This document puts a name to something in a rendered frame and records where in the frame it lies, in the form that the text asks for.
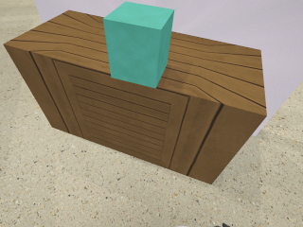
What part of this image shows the carton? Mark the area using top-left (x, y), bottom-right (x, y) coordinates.
top-left (103, 1), bottom-right (174, 88)

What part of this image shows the pedestal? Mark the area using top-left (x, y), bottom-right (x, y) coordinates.
top-left (3, 10), bottom-right (267, 184)

